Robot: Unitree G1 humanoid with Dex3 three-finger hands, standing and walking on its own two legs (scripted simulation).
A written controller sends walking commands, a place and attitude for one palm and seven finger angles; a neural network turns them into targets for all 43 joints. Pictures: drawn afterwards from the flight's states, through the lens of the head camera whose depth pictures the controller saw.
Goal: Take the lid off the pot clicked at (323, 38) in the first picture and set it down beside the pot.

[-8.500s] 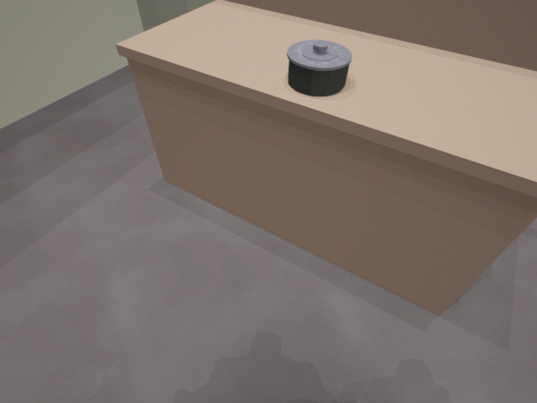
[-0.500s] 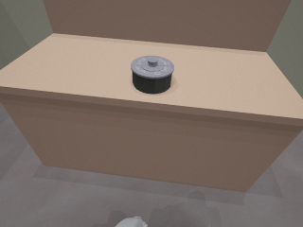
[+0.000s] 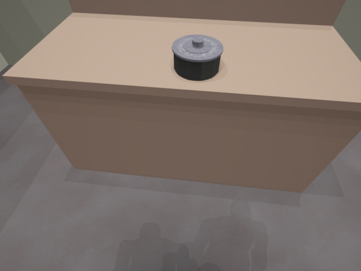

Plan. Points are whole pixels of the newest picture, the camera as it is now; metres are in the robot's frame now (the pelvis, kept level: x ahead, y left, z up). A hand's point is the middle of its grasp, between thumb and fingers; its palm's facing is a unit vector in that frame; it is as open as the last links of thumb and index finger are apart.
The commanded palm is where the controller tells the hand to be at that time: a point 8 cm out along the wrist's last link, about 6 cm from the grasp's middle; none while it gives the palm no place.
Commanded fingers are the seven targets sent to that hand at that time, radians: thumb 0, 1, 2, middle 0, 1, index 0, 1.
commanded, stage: look again from close up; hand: left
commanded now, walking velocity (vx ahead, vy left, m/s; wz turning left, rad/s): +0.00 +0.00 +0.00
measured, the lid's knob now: (197, 41) +0.86 -0.05 +0.08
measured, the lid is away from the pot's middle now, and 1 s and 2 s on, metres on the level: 0.00 0.00 0.00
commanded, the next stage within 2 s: shuffle to correct the standing spot in 1.52 s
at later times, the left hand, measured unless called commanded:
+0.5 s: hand out of the picture -0.03 +0.17 -0.17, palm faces +0.06 -0.99 -0.16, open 7.4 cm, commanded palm none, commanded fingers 0.00 0.90 0.90 -0.20 -0.30 -0.20 -0.30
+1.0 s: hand out of the picture +0.06 +0.17 -0.17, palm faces +0.03 -0.98 -0.19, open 7.4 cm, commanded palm none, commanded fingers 0.00 0.90 0.90 -0.20 -0.30 -0.20 -0.30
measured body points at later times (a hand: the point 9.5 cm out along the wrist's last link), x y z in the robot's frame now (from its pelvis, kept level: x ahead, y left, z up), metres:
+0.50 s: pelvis +0.01 +0.01 +0.00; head +0.03 +0.02 +0.45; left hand -0.03 +0.22 -0.16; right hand +0.01 -0.20 -0.16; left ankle +0.07 +0.10 -0.74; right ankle +0.01 -0.11 -0.74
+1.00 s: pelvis +0.05 +0.00 +0.01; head +0.08 +0.00 +0.45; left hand +0.06 +0.22 -0.15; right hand +0.03 -0.21 -0.16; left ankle +0.07 +0.10 -0.74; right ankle +0.01 -0.11 -0.74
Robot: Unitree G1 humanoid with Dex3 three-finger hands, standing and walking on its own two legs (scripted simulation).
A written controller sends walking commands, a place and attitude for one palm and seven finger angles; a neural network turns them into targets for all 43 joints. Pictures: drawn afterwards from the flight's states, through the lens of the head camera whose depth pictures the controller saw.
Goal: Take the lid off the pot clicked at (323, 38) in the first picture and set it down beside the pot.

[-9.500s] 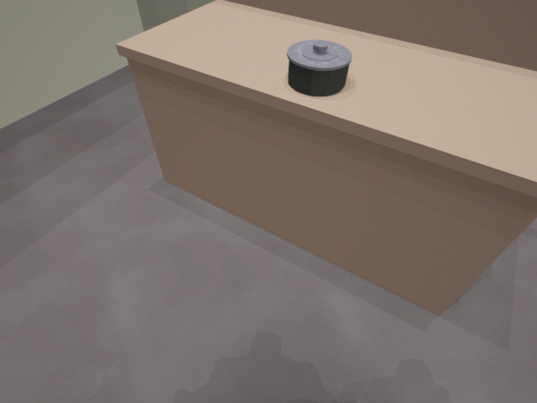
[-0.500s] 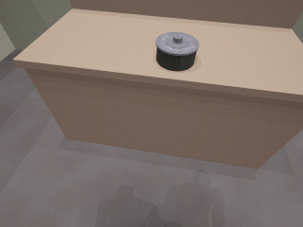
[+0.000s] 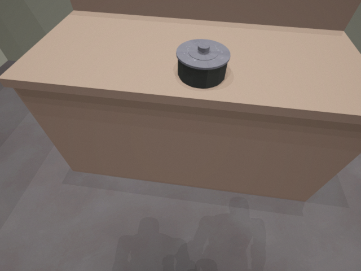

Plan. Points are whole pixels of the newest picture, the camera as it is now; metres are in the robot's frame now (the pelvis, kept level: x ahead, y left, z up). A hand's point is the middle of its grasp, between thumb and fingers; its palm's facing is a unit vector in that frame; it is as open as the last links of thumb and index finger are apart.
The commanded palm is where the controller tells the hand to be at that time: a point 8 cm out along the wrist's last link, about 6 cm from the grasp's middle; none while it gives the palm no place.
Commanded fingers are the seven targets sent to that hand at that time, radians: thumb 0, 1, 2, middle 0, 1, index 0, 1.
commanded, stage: look again from close up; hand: left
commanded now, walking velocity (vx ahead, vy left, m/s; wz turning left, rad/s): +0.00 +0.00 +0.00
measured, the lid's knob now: (203, 47) +0.81 -0.04 +0.08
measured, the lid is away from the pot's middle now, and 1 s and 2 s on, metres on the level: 0.00 0.00 0.00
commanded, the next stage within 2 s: shuffle to correct the standing spot in 0.52 s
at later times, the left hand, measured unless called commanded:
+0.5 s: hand out of the picture +0.01 +0.15 -0.18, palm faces +0.05 -0.98 -0.17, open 7.4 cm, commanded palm none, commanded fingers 0.00 0.90 0.90 -0.20 -0.30 -0.20 -0.30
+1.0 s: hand out of the picture +0.04 +0.15 -0.20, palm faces +0.04 -0.98 -0.17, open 7.4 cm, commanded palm none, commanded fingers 0.00 0.90 0.90 -0.20 -0.30 -0.20 -0.30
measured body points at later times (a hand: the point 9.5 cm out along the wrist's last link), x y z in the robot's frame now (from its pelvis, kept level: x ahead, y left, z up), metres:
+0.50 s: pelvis +0.02 -0.01 +0.00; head +0.04 +0.00 +0.45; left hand +0.01 +0.20 -0.16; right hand +0.01 -0.22 -0.16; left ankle +0.02 +0.10 -0.74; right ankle -0.04 -0.12 -0.74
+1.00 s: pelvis +0.07 -0.02 -0.03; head +0.10 -0.01 +0.42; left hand +0.04 +0.20 -0.19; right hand +0.03 -0.24 -0.18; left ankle +0.02 +0.10 -0.73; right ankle -0.04 -0.12 -0.74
